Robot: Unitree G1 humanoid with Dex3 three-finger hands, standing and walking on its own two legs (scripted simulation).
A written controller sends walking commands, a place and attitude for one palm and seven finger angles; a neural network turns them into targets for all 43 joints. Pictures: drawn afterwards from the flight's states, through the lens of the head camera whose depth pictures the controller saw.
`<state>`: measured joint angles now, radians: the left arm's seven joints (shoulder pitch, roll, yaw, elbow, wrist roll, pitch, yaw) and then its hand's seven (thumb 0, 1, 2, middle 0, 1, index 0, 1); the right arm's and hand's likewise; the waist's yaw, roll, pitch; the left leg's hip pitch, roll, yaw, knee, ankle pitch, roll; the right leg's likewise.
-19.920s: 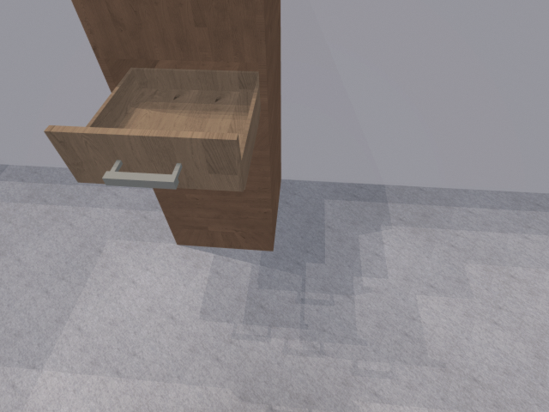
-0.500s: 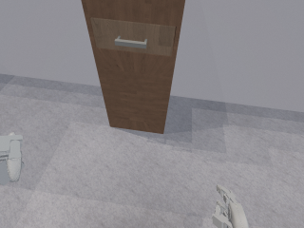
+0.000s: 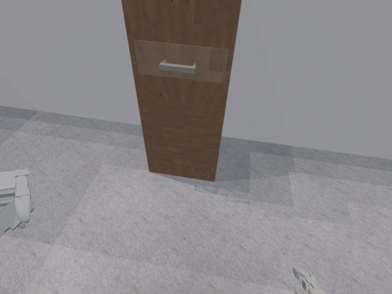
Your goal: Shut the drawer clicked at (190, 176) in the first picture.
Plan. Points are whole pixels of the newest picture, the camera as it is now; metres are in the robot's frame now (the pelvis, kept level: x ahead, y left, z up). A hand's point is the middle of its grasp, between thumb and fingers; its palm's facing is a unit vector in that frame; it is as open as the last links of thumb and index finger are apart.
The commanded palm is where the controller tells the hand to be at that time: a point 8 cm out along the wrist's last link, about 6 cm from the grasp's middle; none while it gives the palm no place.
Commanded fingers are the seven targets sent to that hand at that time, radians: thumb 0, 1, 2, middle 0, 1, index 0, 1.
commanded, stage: stop stepping back and stand still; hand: left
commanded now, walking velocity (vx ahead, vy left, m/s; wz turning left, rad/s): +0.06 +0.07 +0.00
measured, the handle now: (178, 65) +0.96 +0.13 +0.02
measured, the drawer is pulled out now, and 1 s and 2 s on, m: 0.00 0.00 0.00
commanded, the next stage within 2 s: let the arm hang, fingers relaxed in 0.26 s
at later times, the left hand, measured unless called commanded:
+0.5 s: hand (72, 250) +0.20 +0.26 -0.01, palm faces +0.19 -0.88 -0.43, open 3.1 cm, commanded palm none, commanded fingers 0.00 0.90 0.90 -1.08 -1.25 -1.08 -1.25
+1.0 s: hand out of the picture -0.01 +0.23 -0.15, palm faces +0.05 -0.97 -0.25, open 6.0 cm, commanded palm none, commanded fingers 0.00 0.90 0.90 -0.20 -0.30 -0.20 -0.30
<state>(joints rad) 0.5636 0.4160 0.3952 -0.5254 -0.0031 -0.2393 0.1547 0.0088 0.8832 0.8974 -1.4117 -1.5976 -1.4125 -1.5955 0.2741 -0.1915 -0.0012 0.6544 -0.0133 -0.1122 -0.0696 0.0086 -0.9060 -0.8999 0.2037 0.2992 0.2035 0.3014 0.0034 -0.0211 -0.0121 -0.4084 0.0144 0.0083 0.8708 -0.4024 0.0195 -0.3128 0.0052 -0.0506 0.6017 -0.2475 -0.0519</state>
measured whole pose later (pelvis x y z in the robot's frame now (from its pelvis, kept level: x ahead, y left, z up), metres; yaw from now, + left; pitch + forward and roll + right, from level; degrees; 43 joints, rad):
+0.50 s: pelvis +0.00 +0.01 -0.01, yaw +4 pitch -1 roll +0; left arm 0.31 0.30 0.14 0.20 0.03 -0.01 0.03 0.00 0.90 0.90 -1.35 -1.54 -1.35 -1.54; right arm 0.20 -0.24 -0.02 0.77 -0.01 -0.03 0.01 0.01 -0.91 -0.90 0.20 0.30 0.20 0.30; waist -0.03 0.06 -0.03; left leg -0.37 0.03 0.03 0.70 -0.30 0.00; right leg -0.37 -0.05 -0.10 0.71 -0.32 -0.01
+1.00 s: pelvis +0.01 +0.03 +0.02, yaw +2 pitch -1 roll +0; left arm 0.31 0.21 0.01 1.09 0.01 0.01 0.02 0.01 0.90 0.90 -0.45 -0.59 -0.45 -0.58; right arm 0.31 -0.16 -0.01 1.06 -0.02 0.02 -0.02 0.00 -0.91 -0.90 0.20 0.30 0.20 0.30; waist 0.00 0.02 0.06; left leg -0.23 0.02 0.07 0.45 -0.21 0.02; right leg -0.24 -0.04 -0.07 0.44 -0.18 0.01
